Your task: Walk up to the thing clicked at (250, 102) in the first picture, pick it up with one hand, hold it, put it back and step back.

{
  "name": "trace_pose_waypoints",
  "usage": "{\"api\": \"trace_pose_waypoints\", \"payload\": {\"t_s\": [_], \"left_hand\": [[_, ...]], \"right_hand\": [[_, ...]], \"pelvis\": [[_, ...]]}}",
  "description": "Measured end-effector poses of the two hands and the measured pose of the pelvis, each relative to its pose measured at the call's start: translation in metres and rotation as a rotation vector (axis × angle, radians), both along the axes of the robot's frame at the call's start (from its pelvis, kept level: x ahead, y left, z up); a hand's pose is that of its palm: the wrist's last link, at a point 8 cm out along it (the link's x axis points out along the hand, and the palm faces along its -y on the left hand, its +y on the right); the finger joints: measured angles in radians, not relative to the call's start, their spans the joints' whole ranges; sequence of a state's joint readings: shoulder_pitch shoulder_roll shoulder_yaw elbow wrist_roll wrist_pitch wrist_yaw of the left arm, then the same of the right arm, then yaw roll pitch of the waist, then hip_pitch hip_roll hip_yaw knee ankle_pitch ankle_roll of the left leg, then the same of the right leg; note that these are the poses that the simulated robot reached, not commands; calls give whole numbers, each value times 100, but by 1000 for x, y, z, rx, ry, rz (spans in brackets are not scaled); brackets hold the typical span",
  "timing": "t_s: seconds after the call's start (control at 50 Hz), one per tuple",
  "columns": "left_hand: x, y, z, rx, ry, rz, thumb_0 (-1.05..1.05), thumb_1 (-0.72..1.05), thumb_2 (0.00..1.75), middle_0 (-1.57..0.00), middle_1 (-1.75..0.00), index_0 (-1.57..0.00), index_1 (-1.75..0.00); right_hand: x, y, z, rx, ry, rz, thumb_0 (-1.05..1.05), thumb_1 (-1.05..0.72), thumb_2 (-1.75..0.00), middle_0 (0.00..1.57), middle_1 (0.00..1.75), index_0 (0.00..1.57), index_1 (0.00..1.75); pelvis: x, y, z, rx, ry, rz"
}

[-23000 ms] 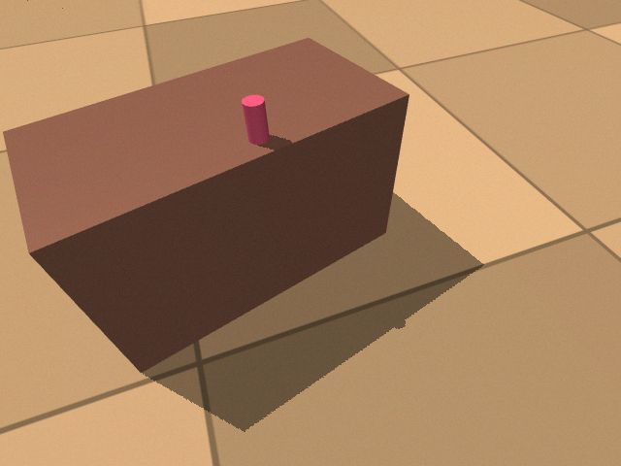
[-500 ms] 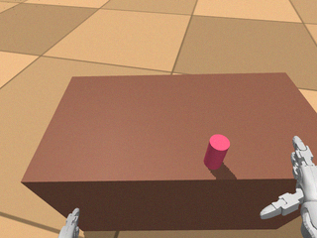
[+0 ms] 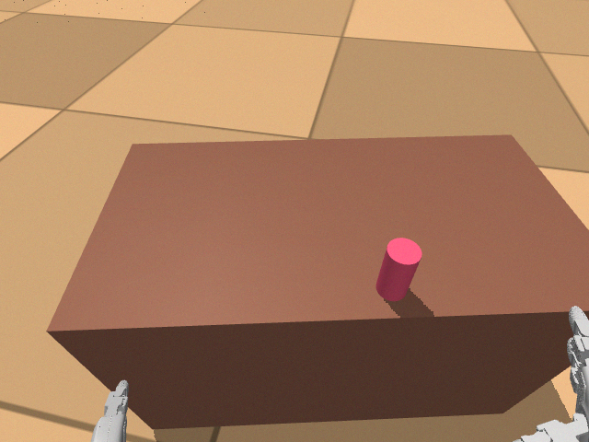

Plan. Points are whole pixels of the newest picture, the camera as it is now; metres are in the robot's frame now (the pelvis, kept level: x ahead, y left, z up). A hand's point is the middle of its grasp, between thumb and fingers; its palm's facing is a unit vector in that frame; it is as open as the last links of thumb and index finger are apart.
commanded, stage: sink last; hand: right
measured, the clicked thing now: (397, 270) +0.42 -0.17 -0.06
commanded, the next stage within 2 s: home in 0.10 s
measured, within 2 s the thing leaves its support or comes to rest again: neither
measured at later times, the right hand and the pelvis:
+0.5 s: hand (475, 424) +0.17 -0.21 -0.05, palm faces +0.14 +0.95 -0.26, open 17.3 cm; pelvis +0.00 -0.01 +0.01, yaw +1 degrees
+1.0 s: hand (441, 413) +0.20 -0.19 -0.09, palm faces +0.06 +0.97 -0.23, open 17.4 cm; pelvis +0.02 -0.01 +0.01, yaw +2 degrees
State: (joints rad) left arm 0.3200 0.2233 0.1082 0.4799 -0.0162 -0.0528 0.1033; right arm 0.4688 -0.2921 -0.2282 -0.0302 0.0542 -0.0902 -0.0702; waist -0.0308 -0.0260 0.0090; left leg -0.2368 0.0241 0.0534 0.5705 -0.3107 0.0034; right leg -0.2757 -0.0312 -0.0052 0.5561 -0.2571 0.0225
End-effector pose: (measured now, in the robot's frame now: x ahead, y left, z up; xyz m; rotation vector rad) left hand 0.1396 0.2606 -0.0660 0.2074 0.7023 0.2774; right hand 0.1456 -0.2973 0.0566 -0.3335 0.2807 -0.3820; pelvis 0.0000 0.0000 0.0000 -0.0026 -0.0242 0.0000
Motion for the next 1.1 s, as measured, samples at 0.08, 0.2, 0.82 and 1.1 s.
{"api": "trace_pose_waypoints", "payload": {"t_s": [0.08,0.2,0.82,1.1], "left_hand": [[-1,2,1,-2,-13,3,-1,-50,6,-6,-6,-7,-6],[2,0,5,-10,-32,-9,-1,-51,7,-6,-6,-6,-7],[22,-44,0,-57,50,-70,0,69,78,-18,-26,-18,-27],[-2,-33,-26,-56,238,-106,1,88,89,-20,-29,-20,-30]], "right_hand": [[2,-2,7,-29,-23,13,-1,56,-5,6,6,7,6],[0,1,5,-23,-30,33,-1,55,-5,6,6,7,6],[32,65,-128,251,447,167,-1,53,-6,6,5,7,6],[26,61,-133,205,514,156,-1,53,-6,6,5,6,5]], "pelvis": [[-2,1,2,-1,-9,5],[-2,0,4,-2,-22,7],[12,-13,10,9,6,23],[18,-11,9,4,20,26]]}}
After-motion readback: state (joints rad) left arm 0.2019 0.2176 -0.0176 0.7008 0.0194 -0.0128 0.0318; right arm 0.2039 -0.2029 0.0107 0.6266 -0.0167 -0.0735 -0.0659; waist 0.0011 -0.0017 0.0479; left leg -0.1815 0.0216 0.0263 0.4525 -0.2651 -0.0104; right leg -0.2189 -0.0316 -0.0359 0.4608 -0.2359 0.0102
